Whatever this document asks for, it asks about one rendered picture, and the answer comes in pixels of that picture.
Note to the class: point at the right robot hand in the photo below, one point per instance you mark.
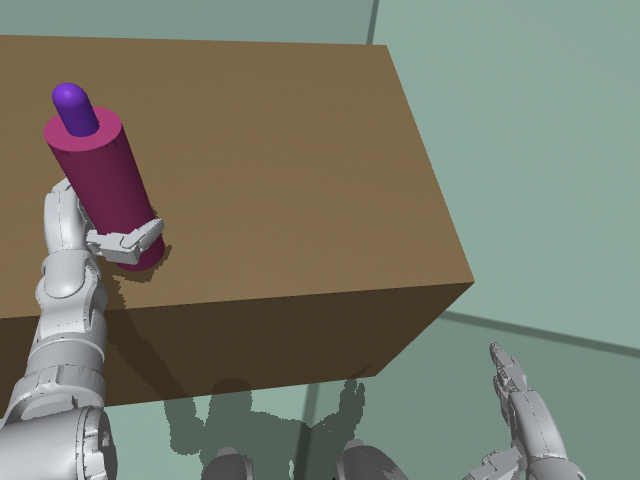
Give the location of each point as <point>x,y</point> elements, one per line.
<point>533,430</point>

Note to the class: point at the left robot hand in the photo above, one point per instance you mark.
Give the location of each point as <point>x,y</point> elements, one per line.
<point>68,226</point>

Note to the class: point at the bottle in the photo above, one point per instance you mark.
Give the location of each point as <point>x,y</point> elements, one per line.
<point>93,151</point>

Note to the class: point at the right robot arm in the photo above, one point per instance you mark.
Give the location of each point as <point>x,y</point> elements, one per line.
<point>553,469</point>

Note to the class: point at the left robot arm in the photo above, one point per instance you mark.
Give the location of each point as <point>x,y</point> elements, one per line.
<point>55,426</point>

